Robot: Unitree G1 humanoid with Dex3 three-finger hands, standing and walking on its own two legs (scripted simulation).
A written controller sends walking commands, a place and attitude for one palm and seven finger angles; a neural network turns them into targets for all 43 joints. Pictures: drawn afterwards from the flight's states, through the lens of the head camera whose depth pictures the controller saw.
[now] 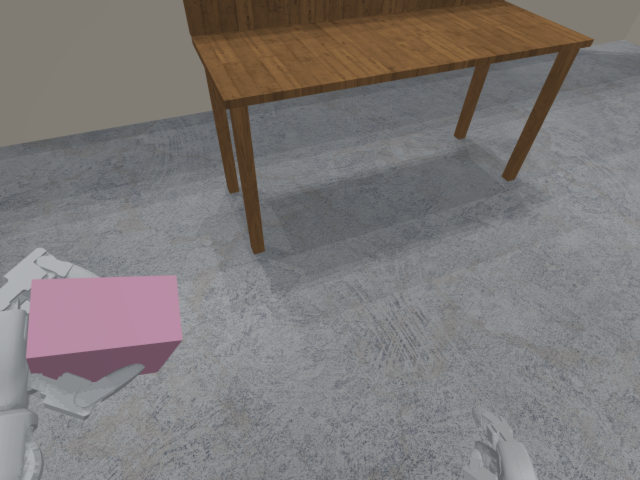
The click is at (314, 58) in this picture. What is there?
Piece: table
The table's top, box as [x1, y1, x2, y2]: [191, 1, 593, 109]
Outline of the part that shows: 593,40 589,37 506,1 495,1 191,36 193,45 225,109 590,46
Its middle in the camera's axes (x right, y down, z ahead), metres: +0.30 -0.75 +1.48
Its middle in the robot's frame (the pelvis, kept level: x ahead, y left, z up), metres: +1.62 -0.21 -0.08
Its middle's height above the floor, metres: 0.69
